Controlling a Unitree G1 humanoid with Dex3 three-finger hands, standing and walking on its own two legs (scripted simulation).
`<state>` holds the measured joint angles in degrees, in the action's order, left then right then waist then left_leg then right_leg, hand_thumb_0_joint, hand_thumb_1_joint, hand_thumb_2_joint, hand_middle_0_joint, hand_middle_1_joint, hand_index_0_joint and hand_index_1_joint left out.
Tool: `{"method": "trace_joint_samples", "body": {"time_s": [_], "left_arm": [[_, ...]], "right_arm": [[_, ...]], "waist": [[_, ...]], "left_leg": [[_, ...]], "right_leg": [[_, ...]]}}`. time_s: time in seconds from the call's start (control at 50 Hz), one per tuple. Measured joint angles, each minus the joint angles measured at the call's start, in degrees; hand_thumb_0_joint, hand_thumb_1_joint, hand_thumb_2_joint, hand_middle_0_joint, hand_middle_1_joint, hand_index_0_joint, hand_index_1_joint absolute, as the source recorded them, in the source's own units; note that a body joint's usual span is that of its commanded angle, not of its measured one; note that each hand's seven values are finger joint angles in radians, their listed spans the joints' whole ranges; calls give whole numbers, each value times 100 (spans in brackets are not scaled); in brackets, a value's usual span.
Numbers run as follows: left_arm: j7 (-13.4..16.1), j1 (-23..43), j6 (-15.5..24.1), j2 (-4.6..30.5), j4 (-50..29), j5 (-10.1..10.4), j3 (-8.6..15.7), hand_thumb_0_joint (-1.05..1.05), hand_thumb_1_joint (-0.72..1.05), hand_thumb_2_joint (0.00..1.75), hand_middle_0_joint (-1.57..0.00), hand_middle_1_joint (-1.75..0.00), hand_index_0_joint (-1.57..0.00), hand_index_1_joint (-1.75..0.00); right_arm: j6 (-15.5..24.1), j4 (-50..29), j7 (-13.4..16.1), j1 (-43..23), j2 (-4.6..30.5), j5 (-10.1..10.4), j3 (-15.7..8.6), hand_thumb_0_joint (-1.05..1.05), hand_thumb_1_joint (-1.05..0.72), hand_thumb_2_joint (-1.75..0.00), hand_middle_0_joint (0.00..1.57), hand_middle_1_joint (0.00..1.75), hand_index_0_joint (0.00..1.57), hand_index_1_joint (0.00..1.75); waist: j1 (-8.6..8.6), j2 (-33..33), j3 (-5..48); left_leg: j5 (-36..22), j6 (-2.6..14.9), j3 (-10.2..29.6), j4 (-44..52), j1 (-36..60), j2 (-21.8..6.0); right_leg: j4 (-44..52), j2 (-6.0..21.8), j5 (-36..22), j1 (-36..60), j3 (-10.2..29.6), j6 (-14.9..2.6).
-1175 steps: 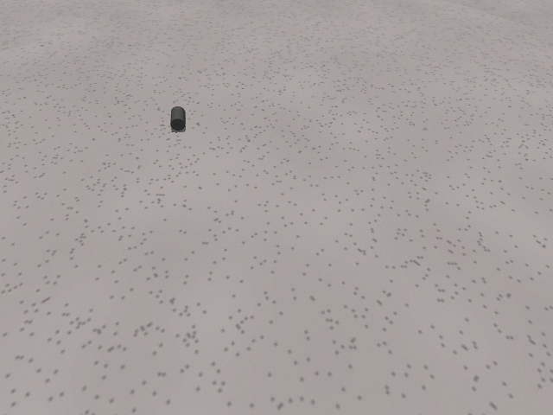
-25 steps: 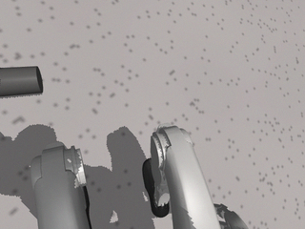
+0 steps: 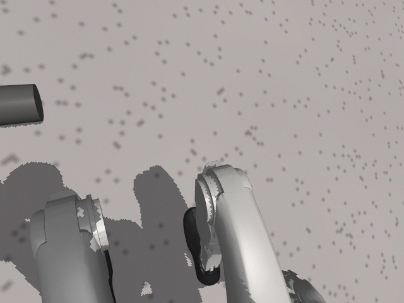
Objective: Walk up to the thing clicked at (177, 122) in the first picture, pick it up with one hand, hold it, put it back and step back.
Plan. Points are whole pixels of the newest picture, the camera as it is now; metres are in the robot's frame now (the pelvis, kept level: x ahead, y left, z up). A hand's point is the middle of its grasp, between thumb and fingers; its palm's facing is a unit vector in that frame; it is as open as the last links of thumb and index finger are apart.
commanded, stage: rise first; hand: left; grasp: from above
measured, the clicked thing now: (3, 105) +0.51 +0.31 -0.28
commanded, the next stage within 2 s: approach in 0.54 s
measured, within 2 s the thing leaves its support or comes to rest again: neither
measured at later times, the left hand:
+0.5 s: hand out of the picture +0.46 +0.35 -0.16, palm faces -0.46 -0.06 -0.88, open 14.0 cm
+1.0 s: hand out of the picture +0.50 +0.30 -0.16, palm faces -0.40 -0.05 -0.92, open 14.1 cm
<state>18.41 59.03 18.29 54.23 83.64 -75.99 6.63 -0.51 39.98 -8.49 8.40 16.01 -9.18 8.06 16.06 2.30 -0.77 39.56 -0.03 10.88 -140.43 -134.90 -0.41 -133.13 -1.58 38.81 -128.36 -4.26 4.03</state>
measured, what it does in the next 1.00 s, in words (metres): stands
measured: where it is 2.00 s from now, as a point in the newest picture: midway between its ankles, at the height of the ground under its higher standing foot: (155, 276)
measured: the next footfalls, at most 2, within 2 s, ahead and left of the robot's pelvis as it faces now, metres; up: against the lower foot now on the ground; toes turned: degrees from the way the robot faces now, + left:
none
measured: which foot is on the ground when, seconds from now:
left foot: down 0.00-1.00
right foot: down 0.00-1.00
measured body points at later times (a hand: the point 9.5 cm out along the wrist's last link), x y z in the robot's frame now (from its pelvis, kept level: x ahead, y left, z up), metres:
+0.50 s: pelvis +0.00 +0.00 +0.00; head +0.25 +0.10 +0.36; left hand +0.48 +0.35 -0.11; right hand +0.05 -0.27 -0.08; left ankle +0.07 +0.13 -0.29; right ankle +0.11 -0.14 -0.29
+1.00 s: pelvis +0.00 +0.00 +0.00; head +0.25 +0.11 +0.36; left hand +0.52 +0.30 -0.11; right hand +0.04 -0.27 -0.08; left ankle +0.07 +0.13 -0.29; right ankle +0.11 -0.14 -0.29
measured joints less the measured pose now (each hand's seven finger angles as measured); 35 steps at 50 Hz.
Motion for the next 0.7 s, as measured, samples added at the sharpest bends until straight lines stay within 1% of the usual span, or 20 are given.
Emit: {"method": "trace_joint_samples", "body": {"time_s": [0.16, 0.4, 0.46, 0.6, 0.7], "left_arm": [[-23, 2, -60, -33, -72, -7, -52, 0, -54, 102, -11, -99, -10, -100], [-173, -41, -67, -89, -183, 111, -100, 0, -53, 101, -12, -98, -11, -99], [-180, -26, -51, -86, -164, 97, -134, 0, -53, 101, -12, -97, -11, -99], [-139, -26, -22, -101, -176, 43, -81, 0, -53, 101, -13, -97, -11, -99], [-102, 29, -40, -61, -20, 24, -122, 0, -54, 103, -13, -97, -10, -99]], "right_arm": [[-29, -30, -12, 19, -20, 30, 0, 0, -91, -90, 21, 30, 20, 30], [-46, -98, -19, 17, 3, 74, -5, 0, -91, -90, 21, 30, 20, 30], [-38, -108, -15, 14, 7, 77, 2, 0, -91, -90, 21, 30, 20, 30], [-46, -130, -5, 47, 26, 88, 17, 0, -91, -90, 20, 30, 20, 30], [-55, -122, 9, 59, 30, 95, 47, 0, -91, -90, 20, 30, 20, 30]], "waist": [[14, -19, 67], [-25, -46, 36], [-19, -40, 31], [7, -55, 42], [32, -67, 66]], "left_leg": [[23, 12, -11, 21, 1, 14], [-15, 24, -31, 73, 45, 8], [-30, 20, -19, 70, 47, 6], [-67, 17, -15, 74, 31, 14], [-81, 16, -16, 80, 10, 12]], "right_leg": [[23, 20, 38, 19, -2, -44], [70, 18, -2, 58, 14, -8], [72, 11, -23, 59, 5, -6], [77, 14, -53, 47, -3, -39], [79, 10, -68, 18, -1, -41]]}}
